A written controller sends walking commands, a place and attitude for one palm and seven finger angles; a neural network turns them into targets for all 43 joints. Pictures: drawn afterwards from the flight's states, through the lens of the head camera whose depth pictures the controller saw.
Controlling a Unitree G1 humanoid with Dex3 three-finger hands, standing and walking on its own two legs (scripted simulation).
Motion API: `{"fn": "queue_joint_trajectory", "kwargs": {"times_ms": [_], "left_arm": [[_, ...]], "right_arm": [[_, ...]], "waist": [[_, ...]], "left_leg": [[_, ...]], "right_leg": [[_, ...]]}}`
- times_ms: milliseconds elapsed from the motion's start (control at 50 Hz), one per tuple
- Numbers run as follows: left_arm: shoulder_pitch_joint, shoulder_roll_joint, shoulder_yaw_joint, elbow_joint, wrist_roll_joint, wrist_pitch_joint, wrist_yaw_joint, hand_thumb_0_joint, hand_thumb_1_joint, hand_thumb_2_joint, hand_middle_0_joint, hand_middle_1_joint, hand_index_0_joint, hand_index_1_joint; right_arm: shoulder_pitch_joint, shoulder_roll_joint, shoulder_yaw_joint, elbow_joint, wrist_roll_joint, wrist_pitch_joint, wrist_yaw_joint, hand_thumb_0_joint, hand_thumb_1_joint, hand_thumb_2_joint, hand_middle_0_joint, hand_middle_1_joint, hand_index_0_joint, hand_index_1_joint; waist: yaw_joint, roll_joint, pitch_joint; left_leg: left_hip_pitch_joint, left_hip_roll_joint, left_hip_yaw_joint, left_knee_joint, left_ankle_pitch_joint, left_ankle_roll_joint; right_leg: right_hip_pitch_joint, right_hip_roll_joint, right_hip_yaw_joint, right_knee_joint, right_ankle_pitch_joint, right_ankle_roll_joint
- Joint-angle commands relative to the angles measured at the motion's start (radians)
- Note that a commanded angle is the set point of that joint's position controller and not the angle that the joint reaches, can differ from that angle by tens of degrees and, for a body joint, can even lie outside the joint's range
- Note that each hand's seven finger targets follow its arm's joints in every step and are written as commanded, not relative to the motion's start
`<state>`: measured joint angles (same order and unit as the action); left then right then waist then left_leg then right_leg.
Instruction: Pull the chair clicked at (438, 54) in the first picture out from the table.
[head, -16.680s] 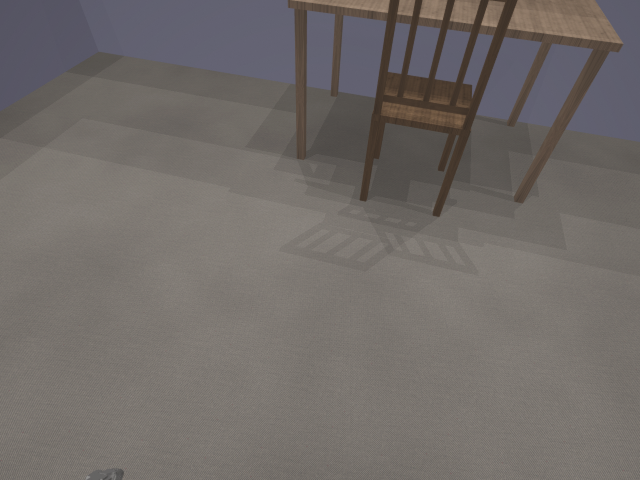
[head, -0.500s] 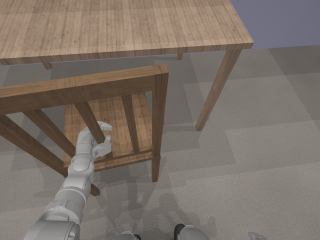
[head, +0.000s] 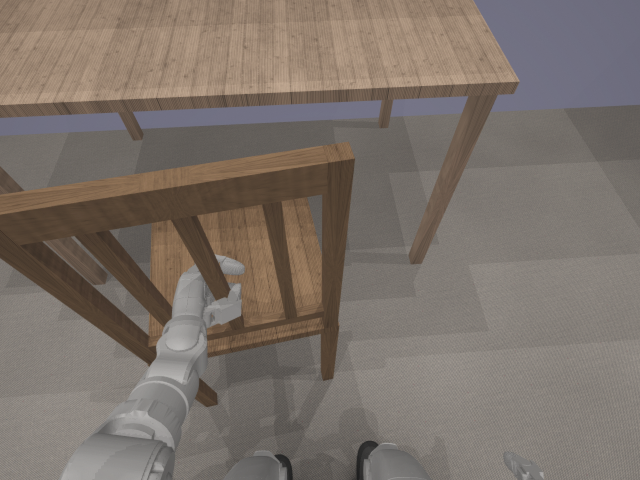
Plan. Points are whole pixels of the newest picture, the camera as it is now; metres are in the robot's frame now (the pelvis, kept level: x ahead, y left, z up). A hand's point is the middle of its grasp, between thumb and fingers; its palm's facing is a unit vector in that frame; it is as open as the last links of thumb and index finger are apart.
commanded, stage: step backward, pulling the chair out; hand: left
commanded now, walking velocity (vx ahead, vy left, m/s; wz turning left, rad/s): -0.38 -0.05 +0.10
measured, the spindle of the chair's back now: (216, 281) +0.38 +0.15 -0.04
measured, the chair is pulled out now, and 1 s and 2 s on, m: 0.18 0.20 0.37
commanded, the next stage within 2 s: none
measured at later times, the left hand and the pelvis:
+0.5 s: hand (233, 306) +0.35 +0.13 -0.06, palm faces +0.07 -0.98 -0.19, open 5.4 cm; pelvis -0.01 -0.01 -0.01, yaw +0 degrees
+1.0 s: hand (232, 314) +0.34 +0.13 -0.06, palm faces +0.06 -0.98 -0.18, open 5.4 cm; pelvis -0.03 -0.01 +0.00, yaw +2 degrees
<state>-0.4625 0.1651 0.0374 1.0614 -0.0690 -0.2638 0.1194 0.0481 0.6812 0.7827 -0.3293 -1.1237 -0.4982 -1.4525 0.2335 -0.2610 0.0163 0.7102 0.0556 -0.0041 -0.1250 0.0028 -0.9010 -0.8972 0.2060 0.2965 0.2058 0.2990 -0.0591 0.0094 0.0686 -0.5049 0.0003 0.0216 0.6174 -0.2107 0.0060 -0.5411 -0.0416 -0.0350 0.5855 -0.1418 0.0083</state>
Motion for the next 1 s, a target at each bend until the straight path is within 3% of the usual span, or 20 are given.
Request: {"fn": "queue_joint_trajectory", "kwargs": {"times_ms": [0,140,180,320,360,400,440,500,540,600,640,680,700,760,820,840,880,900,940,980], "left_arm": [[-0.339,0.209,0.002,-0.200,0.056,-0.057,0.019,0.000,0.900,0.900,-0.500,-1.450,-0.500,-1.450],[-0.318,0.244,0.026,-0.158,0.062,-0.062,0.027,0.000,0.900,0.900,-0.500,-1.450,-0.500,-1.450],[-0.317,0.237,0.023,-0.144,0.062,-0.061,0.028,0.000,0.900,0.900,-0.500,-1.450,-0.500,-1.450],[-0.359,0.203,0.001,-0.180,0.061,-0.063,0.027,0.000,0.900,0.900,-0.500,-1.450,-0.500,-1.450],[-0.370,0.188,-0.010,-0.191,0.059,-0.055,0.020,0.000,0.900,0.900,-0.500,-1.450,-0.500,-1.450],[-0.369,0.205,0.000,-0.189,0.060,-0.048,0.016,0.000,0.900,0.900,-0.500,-1.450,-0.500,-1.450],[-0.359,0.210,-0.002,-0.187,0.057,-0.045,0.015,0.000,0.900,0.900,-0.500,-1.450,-0.500,-1.450],[-0.320,0.251,0.025,-0.149,0.057,-0.045,0.022,0.000,0.900,0.900,-0.500,-1.450,-0.500,-1.450],[-0.313,0.238,0.016,-0.133,0.056,-0.033,0.022,0.000,0.900,0.900,-0.500,-1.450,-0.500,-1.450],[-0.328,0.216,0.009,-0.132,0.060,-0.020,0.019,0.000,0.900,0.900,-0.500,-1.450,-0.500,-1.450],[-0.369,0.181,-0.024,-0.174,0.053,-0.032,0.015,0.000,0.900,0.900,-0.500,-1.450,-0.500,-1.450],[-0.412,0.148,-0.048,-0.214,0.039,-0.038,0.008,0.000,0.900,0.900,-0.500,-1.450,-0.500,-1.450],[-0.426,0.139,-0.050,-0.218,0.041,-0.034,0.008,0.000,0.900,0.900,-0.500,-1.450,-0.500,-1.450],[-0.398,0.149,-0.027,-0.199,0.050,-0.032,0.003,0.000,0.900,0.900,-0.500,-1.450,-0.500,-1.450],[-0.405,0.130,-0.041,-0.182,0.065,-0.025,-0.013,0.000,0.900,0.900,-0.500,-1.450,-0.500,-1.450],[-0.423,0.136,-0.043,-0.211,0.064,-0.033,-0.012,0.000,0.900,0.900,-0.500,-1.450,-0.500,-1.450],[-0.381,0.187,-0.003,-0.191,0.060,-0.033,-0.008,0.000,0.900,0.900,-0.500,-1.450,-0.500,-1.450],[-0.359,0.205,0.004,-0.181,0.056,-0.029,-0.010,0.000,0.900,0.900,-0.500,-1.450,-0.500,-1.450],[-0.363,0.237,0.014,-0.189,0.052,-0.030,-0.003,0.000,0.900,0.900,-0.500,-1.450,-0.500,-1.450],[-0.335,0.241,0.023,-0.161,0.055,-0.017,0.001,0.000,0.900,0.900,-0.500,-1.450,-0.500,-1.450]], "right_arm": [[0.020,-0.125,-0.045,-0.087,-0.006,-0.049,-0.014,0.000,-0.900,-0.900,0.200,0.300,0.200,0.300],[0.063,-0.124,-0.055,-0.060,-0.006,-0.072,-0.005,0.000,-0.900,-0.900,0.200,0.300,0.200,0.300],[0.065,-0.125,-0.053,-0.047,-0.008,-0.078,-0.002,0.000,-0.900,-0.900,0.200,0.300,0.200,0.300],[0.018,-0.133,-0.040,-0.055,-0.012,-0.084,-0.015,0.000,-0.900,-0.900,0.200,0.300,0.200,0.300],[0.026,-0.127,-0.042,-0.056,-0.014,-0.078,-0.014,0.000,-0.900,-0.900,0.200,0.300,0.200,0.300],[0.025,-0.131,-0.047,-0.057,-0.015,-0.074,-0.015,0.000,-0.900,-0.900,0.200,0.300,0.200,0.300],[0.032,-0.122,-0.047,-0.057,-0.012,-0.073,-0.013,0.000,-0.900,-0.900,0.200,0.300,0.200,0.300],[0.070,-0.126,-0.059,-0.038,-0.008,-0.078,-0.010,0.000,-0.900,-0.900,0.200,0.300,0.200,0.300],[0.056,-0.122,-0.053,-0.028,-0.009,-0.077,-0.002,0.000,-0.900,-0.900,0.200,0.300,0.200,0.300],[0.049,-0.132,-0.042,-0.013,-0.016,-0.078,-0.008,0.000,-0.900,-0.900,0.200,0.300,0.200,0.300],[0.011,-0.149,-0.041,-0.038,-0.015,-0.076,-0.015,0.000,-0.900,-0.900,0.200,0.300,0.200,0.300],[-0.017,-0.136,-0.035,-0.073,-0.010,-0.073,-0.009,0.000,-0.900,-0.900,0.200,0.300,0.200,0.300],[-0.027,-0.135,-0.032,-0.074,-0.018,-0.073,-0.015,0.000,-0.900,-0.900,0.200,0.300,0.200,0.300],[0.029,-0.125,-0.044,-0.047,-0.032,-0.075,-0.011,0.000,-0.900,-0.900,0.200,0.300,0.200,0.300],[0.013,-0.121,-0.046,-0.045,-0.039,-0.077,0.002,0.000,-0.900,-0.900,0.200,0.300,0.200,0.300],[0.033,-0.126,-0.050,-0.038,-0.036,-0.079,0.001,0.000,-0.900,-0.900,0.200,0.300,0.200,0.300],[0.032,-0.121,-0.056,-0.044,-0.028,-0.074,-0.004,0.000,-0.900,-0.900,0.200,0.300,0.200,0.300],[0.032,-0.121,-0.058,-0.047,-0.025,-0.071,-0.008,0.000,-0.900,-0.900,0.200,0.300,0.200,0.300],[0.020,-0.110,-0.055,-0.047,-0.020,-0.071,-0.007,0.000,-0.900,-0.900,0.200,0.300,0.200,0.300],[-0.008,-0.106,-0.047,-0.042,-0.024,-0.069,-0.007,0.000,-0.900,-0.900,0.200,0.300,0.200,0.300]], "waist": [[0.023,0.111,-0.395],[0.014,-0.065,-0.392],[0.012,-0.075,-0.395],[0.028,0.148,-0.384],[0.029,0.130,-0.402],[0.030,0.120,-0.389],[0.029,0.054,-0.377],[0.017,-0.102,-0.401],[0.025,-0.120,-0.397],[0.003,-0.089,-0.402],[0.014,0.055,-0.386],[0.026,0.139,-0.354],[0.027,0.194,-0.327],[0.022,0.148,-0.418],[0.027,0.172,-0.352],[0.020,0.157,-0.403],[0.019,0.084,-0.450],[0.014,-0.004,-0.453],[0.009,-0.070,-0.430],[0.032,-0.112,-0.397]], "left_leg": [[0.076,0.154,-0.144,-0.152,-0.006,0.036],[0.130,0.044,-0.067,0.013,-0.148,-0.007],[0.174,0.040,-0.058,0.013,-0.137,-0.009],[0.103,0.185,-0.196,-0.183,0.067,0.049],[0.112,0.192,-0.187,-0.142,0.173,0.051],[0.074,0.179,-0.168,-0.126,0.132,0.039],[0.048,0.140,-0.131,-0.076,0.026,0.022],[0.126,0.028,-0.067,0.081,-0.123,-0.023],[0.143,0.004,-0.063,0.162,-0.213,-0.032],[0.199,0.033,-0.084,0.010,-0.054,-0.023],[0.189,0.142,-0.177,-0.148,0.120,0.018],[0.097,0.226,-0.252,-0.254,-0.085,0.066],[0.083,0.247,-0.292,-0.272,-0.065,0.087],[0.249,0.249,-0.254,-0.129,0.368,0.091],[0.176,0.242,-0.219,-0.123,0.323,0.070],[0.208,0.227,-0.201,-0.097,0.357,0.060],[0.162,0.187,-0.156,-0.046,0.270,0.028],[0.147,0.153,-0.139,-0.011,0.188,0.009],[0.179,0.051,-0.070,0.116,-0.067,-0.035],[0.125,0.009,-0.086,0.243,-0.252,-0.045]], "right_leg": [[0.230,-0.047,0.075,0.017,-0.113,-0.010],[0.174,-0.185,0.207,-0.204,-0.212,-0.068],[0.169,-0.201,0.199,-0.229,-0.208,-0.069],[0.227,-0.034,0.057,0.058,-0.104,-0.004],[0.249,-0.036,0.065,0.074,-0.032,-0.009],[0.268,-0.051,0.079,0.062,-0.033,-0.018],[0.263,-0.098,0.129,-0.002,-0.071,-0.034],[0.214,-0.237,0.269,-0.210,-0.118,-0.099],[0.236,-0.306,0.283,-0.259,-0.077,-0.128],[0.262,-0.245,0.143,-0.164,0.131,-0.085],[0.230,-0.098,0.052,-0.037,0.004,-0.012],[0.242,-0.032,0.039,0.087,-0.253,-0.008],[0.222,-0.011,0.036,0.149,-0.239,-0.013],[0.241,-0.015,0.050,0.121,-0.045,-0.009],[0.267,-0.025,0.058,0.085,-0.057,-0.015],[0.294,-0.024,0.057,0.055,0.023,-0.018],[0.354,-0.072,0.111,0.015,0.140,-0.031],[0.357,-0.117,0.162,-0.028,0.159,-0.049],[0.267,-0.259,0.288,-0.184,0.068,-0.106],[0.285,-0.329,0.306,-0.242,0.065,-0.149]]}}
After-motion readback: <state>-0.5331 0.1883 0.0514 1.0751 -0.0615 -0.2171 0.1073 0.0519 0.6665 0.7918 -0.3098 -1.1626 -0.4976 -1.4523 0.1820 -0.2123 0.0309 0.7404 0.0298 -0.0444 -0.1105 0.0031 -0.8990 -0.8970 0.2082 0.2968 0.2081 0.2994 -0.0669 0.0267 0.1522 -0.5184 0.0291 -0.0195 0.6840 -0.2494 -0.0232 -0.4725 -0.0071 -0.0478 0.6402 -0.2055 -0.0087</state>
